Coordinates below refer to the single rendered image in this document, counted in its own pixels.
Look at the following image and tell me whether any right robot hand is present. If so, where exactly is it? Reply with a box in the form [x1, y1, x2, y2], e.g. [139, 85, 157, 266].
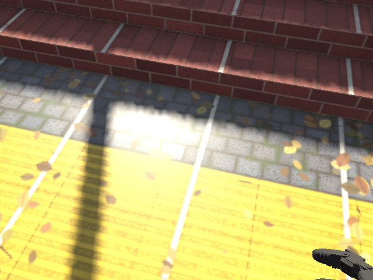
[312, 248, 373, 280]

